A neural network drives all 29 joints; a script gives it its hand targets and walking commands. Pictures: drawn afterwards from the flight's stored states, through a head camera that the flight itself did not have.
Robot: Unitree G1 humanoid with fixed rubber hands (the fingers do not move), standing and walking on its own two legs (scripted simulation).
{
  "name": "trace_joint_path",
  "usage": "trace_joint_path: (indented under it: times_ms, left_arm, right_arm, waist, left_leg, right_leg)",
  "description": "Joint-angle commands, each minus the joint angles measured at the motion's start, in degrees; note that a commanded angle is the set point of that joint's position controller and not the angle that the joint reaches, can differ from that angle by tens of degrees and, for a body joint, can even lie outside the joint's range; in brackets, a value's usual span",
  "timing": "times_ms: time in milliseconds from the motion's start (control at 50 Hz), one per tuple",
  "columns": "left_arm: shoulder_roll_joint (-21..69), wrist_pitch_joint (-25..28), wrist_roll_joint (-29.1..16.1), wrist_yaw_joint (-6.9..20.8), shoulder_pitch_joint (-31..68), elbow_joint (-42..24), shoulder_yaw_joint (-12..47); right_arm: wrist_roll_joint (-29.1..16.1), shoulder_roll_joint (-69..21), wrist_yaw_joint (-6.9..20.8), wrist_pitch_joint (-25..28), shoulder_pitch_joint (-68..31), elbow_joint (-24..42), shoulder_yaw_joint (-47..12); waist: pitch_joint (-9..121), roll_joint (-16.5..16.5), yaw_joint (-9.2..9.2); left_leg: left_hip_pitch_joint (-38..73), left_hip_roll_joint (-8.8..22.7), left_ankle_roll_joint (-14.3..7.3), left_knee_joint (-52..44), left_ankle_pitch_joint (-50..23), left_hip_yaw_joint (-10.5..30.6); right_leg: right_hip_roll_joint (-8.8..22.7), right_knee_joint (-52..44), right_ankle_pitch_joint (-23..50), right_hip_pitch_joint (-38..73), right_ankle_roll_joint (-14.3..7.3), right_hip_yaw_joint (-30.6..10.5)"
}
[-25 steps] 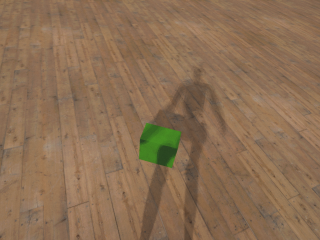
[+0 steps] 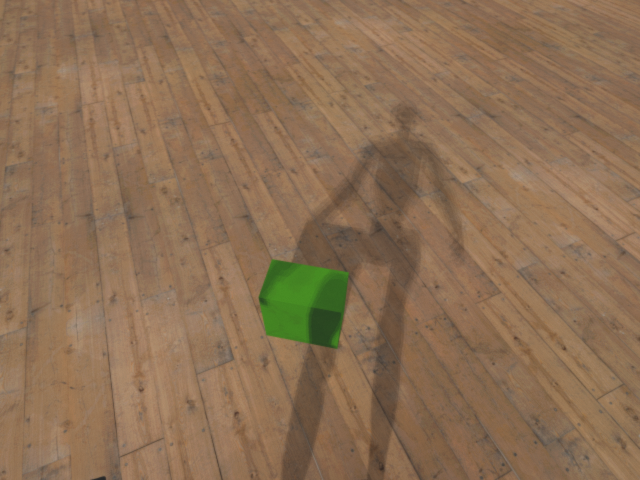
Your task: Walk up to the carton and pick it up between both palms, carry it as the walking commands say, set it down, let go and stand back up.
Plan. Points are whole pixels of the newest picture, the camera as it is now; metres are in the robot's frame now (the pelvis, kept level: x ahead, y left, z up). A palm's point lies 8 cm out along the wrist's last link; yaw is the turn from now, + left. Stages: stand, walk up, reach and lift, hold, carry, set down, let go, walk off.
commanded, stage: walk up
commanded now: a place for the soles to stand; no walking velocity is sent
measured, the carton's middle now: (305, 305) +0.73 +0.05 -0.64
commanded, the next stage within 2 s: none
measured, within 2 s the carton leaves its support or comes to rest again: neither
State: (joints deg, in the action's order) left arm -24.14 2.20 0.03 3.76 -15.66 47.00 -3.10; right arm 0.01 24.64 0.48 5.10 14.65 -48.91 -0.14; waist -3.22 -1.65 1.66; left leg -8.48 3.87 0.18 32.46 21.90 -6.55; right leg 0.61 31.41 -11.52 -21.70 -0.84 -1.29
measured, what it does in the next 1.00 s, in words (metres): walks ahead: left foot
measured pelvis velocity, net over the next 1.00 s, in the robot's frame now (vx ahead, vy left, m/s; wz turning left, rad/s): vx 0.17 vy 0.02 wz -0.02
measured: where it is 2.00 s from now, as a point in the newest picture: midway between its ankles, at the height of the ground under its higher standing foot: outside the picture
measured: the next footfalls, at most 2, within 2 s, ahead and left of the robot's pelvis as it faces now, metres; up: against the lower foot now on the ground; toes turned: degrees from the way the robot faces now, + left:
left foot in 0.54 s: +0.24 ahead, +0.11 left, +0.00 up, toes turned +4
right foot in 1.16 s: +0.30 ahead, -0.15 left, +0.00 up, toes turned +0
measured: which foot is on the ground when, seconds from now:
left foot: down 0.00-0.00, up 0.02-0.52, down 0.54-1.00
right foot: down 0.00-0.56, up 0.58-1.00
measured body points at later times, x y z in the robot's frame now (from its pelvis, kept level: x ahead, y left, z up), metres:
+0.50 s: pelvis +0.10 +0.00 +0.01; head +0.15 +0.02 +0.45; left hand +0.18 +0.31 -0.11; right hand +0.18 -0.34 -0.08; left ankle +0.17 +0.10 -0.71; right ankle +0.08 -0.11 -0.73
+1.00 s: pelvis +0.17 +0.02 +0.01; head +0.19 +0.05 +0.46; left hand +0.25 +0.34 -0.12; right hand +0.25 -0.31 -0.06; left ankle +0.20 +0.10 -0.73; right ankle +0.17 -0.13 -0.67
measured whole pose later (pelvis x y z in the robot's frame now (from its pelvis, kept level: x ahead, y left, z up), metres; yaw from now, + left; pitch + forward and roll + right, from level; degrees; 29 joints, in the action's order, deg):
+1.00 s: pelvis +0.17 +0.02 +0.01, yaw -1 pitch -2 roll -3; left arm -24.0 -1.5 0.0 2.2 -16.0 48.7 -3.1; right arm 0.0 23.8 -0.8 4.6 14.7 -48.4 -0.1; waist -3.9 -1.5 0.6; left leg -13.2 2.7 -2.8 28.7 13.3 -4.3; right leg -1.7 53.7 -14.7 -22.4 0.2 -1.4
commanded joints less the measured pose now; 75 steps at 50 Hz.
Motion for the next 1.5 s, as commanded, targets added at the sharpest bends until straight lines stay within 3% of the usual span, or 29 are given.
trace_joint_path:
  times_ms: [0,20,60,80,160,220,300,420,460,480,500,520,560,600,640,760,840,960,1020,1060,1080,1100,1120,1180,1200,1320,1400,1460,1480]
  left_arm:
    - [-15.52,2.37,0.03,-3.02,-6.62,-3.23,-5.77]
    - [-15.03,2.3,0.09,-2.95,-3.57,-3.26,-5.75]
    - [-12.49,2.54,0.43,-2.83,-4.08,-3.02,-5.01]
    - [-12.66,2.5,0.38,-2.92,-6.05,-3.2,-5.25]
    - [-12.17,2.77,0.79,-3.23,-7.68,-2.58,-4.85]
    - [-12.91,2.52,1.07,-3.31,-7.44,-2.24,-5.15]
    - [-13.93,2.26,1.36,-2.95,-7.02,-2.15,-5.34]
    - [-12.93,1.62,0.91,-2.12,-6.92,-2.52,-4.69]
    - [-12.25,0.89,0.13,-1.77,-3.12,-3.89,-4.03]
    - [-8.22,1.24,-0.47,-1.46,-2.94,-5.25,-2.49]
    - [-4.8,1.23,-0.19,-1.24,-4.11,-5.56,-1.45]
    - [-8.79,0.41,1.09,-1.82,-3.72,-4.47,-2.18]
    - [-11.88,-0.89,2.41,-1.1,-4.42,-2.63,-3.29]
    - [-11.05,-1.66,1.45,-0.17,-3.89,-1.4,-4.16]
    - [-9.94,-2.0,1.14,0.17,-5.2,-0.72,-4.3]
    - [-7.95,-3.0,1.05,-1.11,-4.75,-0.42,-3.49]
    - [-7.75,-3.34,1.23,-1.91,-1.74,-1.22,-3.2]
    - [-8.2,-2.43,2.27,-2.02,1.7,-2.0,-3.46]
    - [-8.54,-1.54,2.46,-1.45,1.53,-2.04,-3.89]
    - [-7.79,-0.91,2.36,-2.07,-4.18,1.09,-3.99]
    - [-10.03,-0.08,2.63,-2.69,-6.05,2.96,-4.66]
    - [-14.19,0.59,2.93,-3.28,-2.49,1.3,-5.07]
    - [-14.23,0.38,2.43,-3.59,1.5,-0.33,-4.28]
    - [-13.19,-0.15,2.22,-4.06,5.71,-0.23,-3.9]
    - [-13.41,-0.25,2.36,-3.91,6.83,-0.36,-4.28]
    - [-11.55,-0.65,1.95,-4.11,2.43,0.23,-4.13]
    - [-11.26,-1.2,1.63,-3.8,4.5,0.63,-3.56]
    - [-9.97,-1.97,0.53,-3.49,5.42,1.03,-2.61]
    - [-8.6,-1.89,0.23,-3.25,5.31,0.59,-2.12]
  right_arm:
    - [-0.21,11.51,-0.46,-1.32,3.77,2.68,4.51]
    - [-0.34,12.41,-0.08,-1.87,3.47,2.08,5.05]
    - [-0.15,12.75,0.63,-2.47,4.25,1.32,5.56]
    - [-0.16,12.07,0.7,-2.91,3.77,1.4,5.56]
    - [0.78,10.71,0.64,-3.31,2.96,1.91,5.31]
    - [0.98,10.98,0.81,-3.51,0.99,2.02,5.27]
    - [1.27,10.99,1.1,-2.96,-2.37,3.45,5.18]
    - [1.35,8.63,0.52,-0.11,-2.88,5.3,4.59]
    - [1.42,9.13,-0.31,0.97,5.19,3.01,5.13]
    - [1.71,12.8,-1.2,1.64,11.03,1.89,6.54]
    - [1.74,18.08,-1.69,1.68,13.2,2.23,7.79]
    - [0.91,19.82,-1.89,1.03,11.6,3.06,8.38]
    - [-0.25,18.5,-2.2,1.13,7.7,3.75,7.63]
    - [0.45,15.43,-2.11,1.03,3.55,2.94,6.82]
    - [0.33,14.46,-2.06,1.6,4.53,2.55,6.68]
    - [0.3,11.83,-2.45,1.22,5.41,2.27,5.8]
    - [0.35,12.14,-2.64,0.47,7.27,2.35,6.05]
    - [0.65,14.16,-2.17,-0.36,5.28,2.9,6.59]
    - [1.44,15.23,-1.34,-0.93,1.54,4.15,6.7]
    - [1.39,13.31,-1.17,-1.83,-3.47,4.02,5.31]
    - [1.16,9.12,-1.2,-2.27,-0.11,2.9,3.93]
    - [-0.07,5.22,-1.16,-2.53,3.03,2.99,2.51]
    - [-0.15,7.85,-1.64,-3.24,0.87,2.58,3.06]
    - [0.23,10.7,-0.66,-3.98,1.57,-0.64,4.62]
    - [0.16,11.02,-0.6,-4.36,4.54,-1.9,4.9]
    - [0.38,9.63,-0.94,-4.54,1.43,-3.57,4.27]
    - [0.52,8.76,-1.08,-3.72,1.85,-5.67,3.84]
    - [0.99,9.76,-1.64,-2.61,3.51,-7.16,4.03]
    - [1.65,11.48,-1.71,-2.27,3.13,-6.71,4.28]
  waist:
    - [5.48,-4.82,-3.32]
    - [2.48,-3.37,-2.44]
    - [2.65,-2.93,-2.88]
    - [3.25,-2.0,-3.32]
    - [5.3,-2.31,-3.56]
    - [3.95,-0.83,-3.78]
    - [1.91,-0.99,-4.9]
    - [9.54,-3.05,-5.63]
    - [13.64,-0.06,-0.98]
    - [17.15,6.89,2.17]
    - [19.0,18.18,2.66]
    - [15.12,12.02,2.77]
    - [4.37,5.58,-0.11]
    - [-4.28,6.18,-1.28]
    - [-4.61,6.51,-1.59]
    - [0.4,7.22,-1.31]
    - [2.95,7.58,0.6]
    - [2.45,7.15,2.15]
    - [1.52,10.03,0.51]
    - [2.86,8.16,-3.92]
    - [4.28,-0.69,-4.45]
    - [3.27,-13.77,-2.25]
    - [1.16,-8.13,-1.38]
    - [1.0,-5.97,-1.18]
    - [1.03,-8.35,-0.7]
    - [3.06,-6.48,-3.61]
    - [4.76,-6.93,-2.31]
    - [5.79,-5.0,-0.4]
    - [6.53,-0.11,-0.41]
  left_leg:
    - [-27.56,-0.04,-3.31,33.27,0.22,10.95]
    - [-26.57,1.31,-2.88,31.65,-2.23,10.51]
    - [-25.53,0.89,-1.8,30.95,-5.57,8.5]
    - [-24.75,0.85,-1.69,29.24,-6.88,8.59]
    - [-27.39,1.26,-0.83,25.47,-8.37,9.01]
    - [-28.16,1.89,-0.56,21.78,-9.04,9.22]
    - [-29.44,2.25,0.07,14.94,-7.31,9.4]
    - [-20.85,-1.18,-1.7,1.39,-2.42,5.56]
    - [-4.71,-3.19,-2.77,-12.0,-10.43,2.17]
    - [10.5,4.26,-4.46,-13.31,-13.76,11.35]
    - [22.58,18.72,-8.51,-13.1,-12.35,30.19]
    - [19.02,20.73,-12.78,-14.7,-2.48,34.67]
    - [5.15,19.41,-10.8,-18.11,8.21,30.04]
    - [-4.47,12.81,-6.24,-21.19,5.75,20.66]
    - [-5.14,10.08,-1.64,-22.6,0.25,17.23]
    - [1.7,8.66,2.06,-17.95,-21.68,11.58]
    - [8.64,9.66,-1.49,-14.07,-29.84,10.69]
    - [5.59,13.73,-10.09,-14.96,-10.34,14.87]
    - [-1.42,14.19,-12.23,-13.85,1.05,13.97]
    - [-9.23,11.15,-9.74,-6.11,-1.32,9.56]
    - [-14.64,6.83,-6.39,3.35,-1.39,6.34]
    - [-20.23,-0.15,-1.61,10.29,4.67,4.14]
    - [-17.57,-1.91,-1.56,12.63,9.53,9.65]
    - [-14.11,-1.44,-1.84,15.08,4.63,9.06]
    - [-13.49,-2.06,-1.5,15.62,5.31,7.49]
    - [-17.53,-1.4,-1.4,10.38,7.35,8.61]
    - [-10.94,-2.01,-1.82,1.54,4.09,6.79]
    - [-0.45,-1.39,-2.94,-8.8,-5.46,6.45]
    - [1.24,4.32,-4.07,-11.42,-4.63,12.46]
  right_leg:
    - [13.57,-16.5,-4.57,20.76,-6.71,-27.92]
    - [11.85,-17.13,-9.35,16.18,-3.35,-22.53]
    - [9.91,-17.35,-4.49,15.4,-3.47,-19.24]
    - [9.26,-18.19,-4.8,16.14,-1.19,-19.25]
    - [9.98,-16.74,4.88,20.76,-2.06,-17.4]
    - [10.26,-18.05,0.15,20.06,-2.34,-16.8]
    - [11.34,-19.21,-7.1,21.59,-7.1,-17.82]
    - [10.93,-6.38,22.63,27.84,-12.05,-13.75]
    - [7.28,4.12,24.74,19.89,-9.74,-6.0]
    - [2.94,13.8,15.79,7.27,-6.03,-3.4]
    - [-2.76,23.69,-14.12,-9.57,-1.98,-2.19]
    - [-4.05,30.24,-19.16,-16.27,-0.7,-4.25]
    - [1.22,31.42,-14.04,-15.91,-1.18,-6.15]
    - [0.68,30.11,-7.1,-12.21,-1.01,-5.6]
    - [-0.66,30.5,-1.8,-9.15,-0.08,-6.91]
    - [-1.85,27.03,2.37,-9.16,1.57,-7.33]
    - [-1.66,23.1,-1.67,-11.14,1.88,-6.12]
    - [0.78,15.65,-9.42,-9.75,2.25,-4.25]
    - [2.4,6.2,-14.08,-2.7,1.03,-1.37]
    - [0.92,-6.3,-7.31,10.09,-0.44,-0.21]
    - [2.25,-10.72,-8.36,16.84,-0.99,-8.28]
    - [13.27,-19.03,-11.42,13.67,-4.4,-27.45]
    - [14.33,-18.87,-16.51,5.74,-8.25,-28.47]
    - [10.49,-19.69,-25.81,1.0,-6.39,-20.35]
    - [9.99,-20.01,-28.17,1.38,-6.47,-18.6]
    - [10.46,-17.91,-18.93,12.54,-6.76,-20.11]
    - [10.36,-14.92,-10.23,10.59,-8.41,-17.81]
    - [8.28,-10.3,-10.32,3.21,-5.4,-13.23]
    - [6.05,-7.57,-12.08,0.44,-3.08,-10.51]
